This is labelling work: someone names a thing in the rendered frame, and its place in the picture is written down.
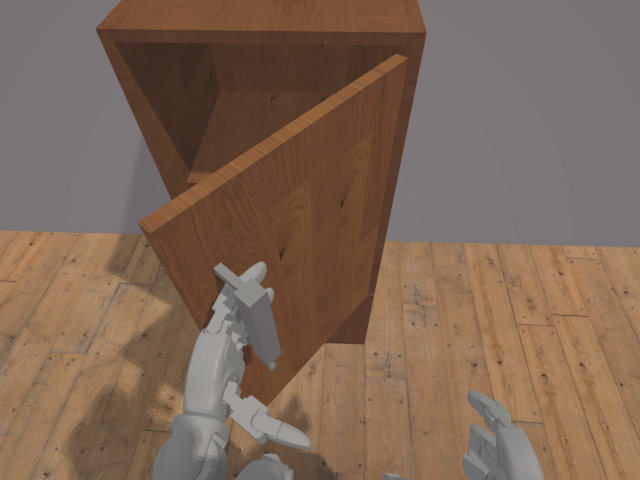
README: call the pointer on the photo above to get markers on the left robot hand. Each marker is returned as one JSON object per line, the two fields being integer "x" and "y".
{"x": 216, "y": 357}

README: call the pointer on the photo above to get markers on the right robot hand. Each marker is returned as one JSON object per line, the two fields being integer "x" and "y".
{"x": 510, "y": 455}

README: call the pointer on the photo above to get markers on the left robot forearm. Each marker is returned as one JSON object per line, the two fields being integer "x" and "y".
{"x": 195, "y": 450}

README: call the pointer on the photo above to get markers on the robot left shin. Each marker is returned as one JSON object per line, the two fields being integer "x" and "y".
{"x": 271, "y": 456}

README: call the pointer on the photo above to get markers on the robot left thigh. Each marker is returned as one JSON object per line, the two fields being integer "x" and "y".
{"x": 266, "y": 469}

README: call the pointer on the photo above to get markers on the cupboard door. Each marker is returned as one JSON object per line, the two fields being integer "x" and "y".
{"x": 307, "y": 201}

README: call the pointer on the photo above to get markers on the handle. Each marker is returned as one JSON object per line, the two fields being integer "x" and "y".
{"x": 254, "y": 305}

